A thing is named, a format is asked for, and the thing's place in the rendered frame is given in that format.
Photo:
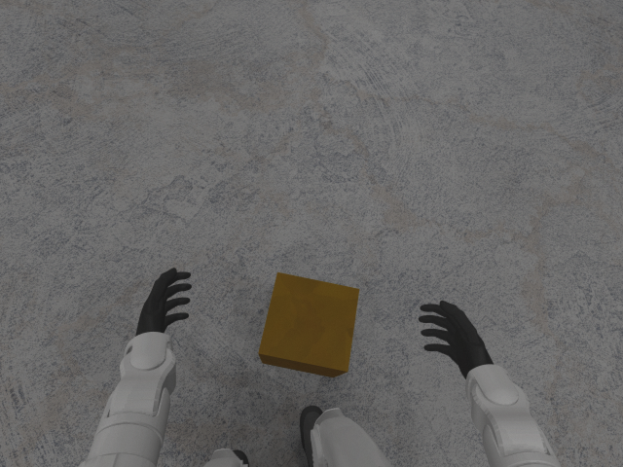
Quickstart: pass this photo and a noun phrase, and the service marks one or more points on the carton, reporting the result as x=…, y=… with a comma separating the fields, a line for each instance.
x=309, y=326

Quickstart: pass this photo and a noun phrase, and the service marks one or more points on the left robot hand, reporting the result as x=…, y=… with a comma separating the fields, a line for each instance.
x=153, y=316

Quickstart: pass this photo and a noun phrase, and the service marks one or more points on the right robot hand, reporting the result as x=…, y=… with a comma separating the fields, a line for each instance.
x=466, y=348

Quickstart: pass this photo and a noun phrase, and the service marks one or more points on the right robot foot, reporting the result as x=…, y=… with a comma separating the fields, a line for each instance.
x=308, y=418

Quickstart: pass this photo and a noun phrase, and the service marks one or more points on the robot left forearm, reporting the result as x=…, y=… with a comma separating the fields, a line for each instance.
x=132, y=428

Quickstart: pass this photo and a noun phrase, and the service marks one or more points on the robot right shin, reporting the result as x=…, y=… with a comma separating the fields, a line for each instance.
x=327, y=414

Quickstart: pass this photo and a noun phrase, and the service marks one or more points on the robot right forearm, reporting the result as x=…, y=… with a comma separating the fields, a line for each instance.
x=500, y=410

